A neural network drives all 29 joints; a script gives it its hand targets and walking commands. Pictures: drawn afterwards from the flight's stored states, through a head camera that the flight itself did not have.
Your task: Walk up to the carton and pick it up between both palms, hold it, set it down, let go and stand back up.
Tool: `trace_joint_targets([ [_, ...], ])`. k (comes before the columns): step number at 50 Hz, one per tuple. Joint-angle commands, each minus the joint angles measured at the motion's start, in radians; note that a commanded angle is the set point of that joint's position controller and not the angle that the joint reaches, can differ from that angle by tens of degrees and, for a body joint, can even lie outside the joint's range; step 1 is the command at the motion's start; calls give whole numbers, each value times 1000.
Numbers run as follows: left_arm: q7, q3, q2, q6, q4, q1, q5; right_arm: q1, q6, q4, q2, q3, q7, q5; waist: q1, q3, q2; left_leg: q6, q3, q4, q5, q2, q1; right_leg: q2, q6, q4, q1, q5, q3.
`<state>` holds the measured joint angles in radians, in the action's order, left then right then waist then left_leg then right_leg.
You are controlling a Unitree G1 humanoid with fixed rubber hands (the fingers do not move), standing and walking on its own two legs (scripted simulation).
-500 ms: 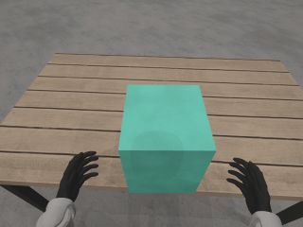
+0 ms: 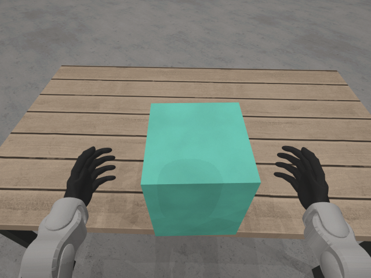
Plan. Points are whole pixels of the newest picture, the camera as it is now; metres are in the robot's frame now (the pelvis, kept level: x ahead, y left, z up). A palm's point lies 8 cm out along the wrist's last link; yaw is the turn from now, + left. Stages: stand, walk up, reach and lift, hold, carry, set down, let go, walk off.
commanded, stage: reach and lift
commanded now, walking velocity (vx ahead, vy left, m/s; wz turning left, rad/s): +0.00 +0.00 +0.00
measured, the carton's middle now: (195, 172) +0.35 +0.02 +0.02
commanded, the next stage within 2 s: none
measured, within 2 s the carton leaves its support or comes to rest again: neither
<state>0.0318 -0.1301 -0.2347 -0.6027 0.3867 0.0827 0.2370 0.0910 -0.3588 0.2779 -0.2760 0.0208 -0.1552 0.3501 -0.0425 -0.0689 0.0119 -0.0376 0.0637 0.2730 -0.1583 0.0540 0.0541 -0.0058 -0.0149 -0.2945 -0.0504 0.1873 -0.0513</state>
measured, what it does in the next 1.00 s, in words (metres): stands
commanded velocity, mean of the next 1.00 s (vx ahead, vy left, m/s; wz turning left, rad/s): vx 0.00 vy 0.00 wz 0.00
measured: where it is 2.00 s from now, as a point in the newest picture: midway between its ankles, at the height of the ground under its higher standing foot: outside the picture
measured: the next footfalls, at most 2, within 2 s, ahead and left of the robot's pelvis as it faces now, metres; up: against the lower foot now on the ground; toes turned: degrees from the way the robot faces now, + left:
none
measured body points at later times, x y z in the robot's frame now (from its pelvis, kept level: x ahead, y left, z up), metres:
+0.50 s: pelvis -0.02 -0.01 +0.00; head -0.01 +0.01 +0.45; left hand +0.33 +0.23 +0.16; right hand +0.35 -0.19 +0.16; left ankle +0.00 +0.14 -0.75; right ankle -0.01 -0.13 -0.75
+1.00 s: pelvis -0.01 +0.00 +0.00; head -0.01 +0.02 +0.45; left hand +0.38 +0.24 +0.19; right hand +0.41 -0.17 +0.19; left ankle +0.00 +0.14 -0.75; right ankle -0.01 -0.13 -0.75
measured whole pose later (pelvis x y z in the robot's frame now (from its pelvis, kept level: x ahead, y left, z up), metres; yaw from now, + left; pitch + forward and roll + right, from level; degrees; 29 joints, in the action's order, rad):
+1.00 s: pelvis -0.01 +0.00 +0.00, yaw +1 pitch +1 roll -1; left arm 0.05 -0.17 -0.33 -0.79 -0.22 -0.70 0.14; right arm -0.77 -0.47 -0.52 -0.37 -0.07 -0.14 0.50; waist 0.00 0.02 0.04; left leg -0.03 0.04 0.35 -0.17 0.06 0.19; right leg 0.00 -0.02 -0.31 -0.16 0.17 -0.03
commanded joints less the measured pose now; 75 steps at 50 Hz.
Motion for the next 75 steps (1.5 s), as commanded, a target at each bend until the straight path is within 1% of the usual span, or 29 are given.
trace_joint_targets([
  [1,4,-77,-138,3,186,-324,9,-308,11,182,-114,67,-6,16,5,249,-8,2,14,20,286,-65,-134,35,22,39,-46,-239,8],
  [5,5,-94,-153,-56,120,-463,1,-455,-28,94,-137,76,-17,24,23,262,-15,3,18,14,232,-62,-108,39,22,31,-51,-201,13],
  [6,6,-112,-158,-76,93,-478,-12,-478,-39,65,-146,71,-20,27,15,253,-11,4,22,10,230,-62,-103,42,20,31,-45,-201,14],
  [9,6,-114,-159,-119,65,-549,-19,-561,-59,30,-173,71,-29,34,25,294,5,4,20,16,255,-59,-104,52,15,16,-25,-245,22],
  [16,14,-131,-190,-170,13,-737,-39,-760,-75,-59,-224,45,-34,79,30,398,-8,-4,26,45,343,-66,-120,63,6,-11,-3,-352,36],
  [19,18,-143,-214,-181,-21,-804,-58,-828,-78,-105,-243,28,-28,101,27,432,-10,0,27,51,336,-69,-122,60,2,-17,3,-365,35],
  [27,25,-130,-255,-188,-146,-1018,-62,-1035,-88,-254,-265,30,-19,114,44,482,-8,13,30,51,238,-71,-76,48,-5,-20,-5,-321,33],
  [28,25,-123,-254,-188,-193,-1057,-63,-1073,-92,-302,-265,28,-15,114,46,465,-17,15,29,49,212,-72,-59,47,-6,-21,-23,-293,32],
  [32,35,-108,-277,-181,-251,-1142,-56,-1166,-95,-356,-271,24,-6,117,45,511,-14,18,30,55,202,-69,-47,49,-6,-26,-12,-286,36],
  [36,42,-82,-295,-171,-375,-1256,-49,-1291,-100,-462,-284,19,7,127,44,516,-22,21,28,58,176,-66,-17,50,-4,-24,-33,-244,39],
  [37,45,-77,-295,-168,-373,-1257,-51,-1284,-99,-472,-280,17,7,122,49,531,-19,17,26,63,193,-66,-21,52,-4,-27,-18,-270,42],
  [38,47,-81,-306,-165,-401,-1278,-55,-1306,-97,-484,-287,14,9,129,36,545,-18,19,27,65,196,-65,-21,54,-3,-29,-13,-270,42],
  [40,50,-60,-284,-160,-414,-1275,-57,-1315,-92,-535,-290,12,12,136,47,564,-37,8,19,75,242,-62,-50,65,3,-30,-11,-302,51],
  [41,47,-72,-291,-161,-436,-1256,-65,-1310,-95,-557,-294,3,14,140,33,559,-29,9,20,79,264,-63,-52,67,0,-31,-7,-315,48],
  [44,36,-75,-267,-153,-471,-1213,-87,-1281,-85,-628,-286,-10,13,143,40,549,-32,1,16,91,321,-68,-69,68,-2,-31,12,-372,51],
  [46,27,-71,-248,-146,-442,-1179,-107,-1258,-70,-643,-286,-15,13,142,42,550,-53,-10,13,99,377,-71,-92,76,-1,-27,12,-409,61],
  [48,18,-64,-231,-137,-446,-1142,-111,-1236,-54,-654,-280,-14,15,145,54,531,-49,-14,10,106,409,-73,-110,81,-1,-21,3,-426,68],
  [51,8,-70,-210,-115,-422,-1103,-125,-1194,-26,-642,-269,-7,14,129,63,508,-47,-19,6,112,424,-78,-115,85,-6,-15,-3,-428,78],
  [53,6,-53,-194,-92,-331,-1082,-115,-1171,2,-563,-261,7,14,119,78,536,-44,-23,1,127,469,-80,-136,85,-14,-23,-2,-479,83],
  [56,12,-51,-194,-54,-273,-1072,-109,-1130,32,-512,-243,28,14,93,90,540,-44,-26,-2,134,471,-79,-136,87,-18,-25,-3,-465,89],
  [58,18,-43,-184,-28,-304,-1089,-102,-1137,47,-518,-222,32,22,76,83,513,-52,-18,-3,124,404,-77,-110,80,-16,-20,-37,-384,89],
  [61,32,-34,-181,19,-274,-1094,-96,-1133,84,-428,-192,30,21,48,55,572,-56,-12,-3,130,379,-74,-97,78,-17,-31,-32,-361,82],
  [62,35,-33,-183,35,-298,-1098,-88,-1131,91,-437,-184,40,20,34,54,576,-48,-9,-4,130,350,-75,-84,76,-19,-34,-35,-340,80],
  [64,41,-24,-162,64,-328,-1076,-89,-1111,110,-454,-163,39,26,16,39,583,-68,-10,-7,129,332,-68,-86,77,-12,-37,-52,-308,86],
  [68,29,-32,-126,128,-536,-1021,-111,-1073,144,-569,-113,28,23,-42,8,531,-36,9,-11,111,240,-64,-37,73,-14,-32,-71,-219,81],
  [69,26,-34,-122,151,-562,-1018,-113,-1064,157,-599,-99,28,18,-55,9,524,-37,9,-8,108,231,-64,-34,68,-19,-29,-68,-216,80],
  [72,18,-34,-105,220,-590,-1000,-123,-1049,214,-636,-81,31,6,-79,18,543,-28,5,-13,125,295,-66,-56,75,-24,-43,-47,-279,91],
  [74,15,-28,-100,265,-541,-992,-129,-1037,256,-593,-76,31,2,-88,26,600,-41,-5,-11,145,374,-68,-90,78,-27,-55,-23,-364,95],
  [75,11,-33,-103,285,-568,-990,-131,-1038,272,-603,-68,29,-1,-94,24,605,-26,-3,-7,150,386,-72,-82,75,-33,-60,-15,-385,94],
])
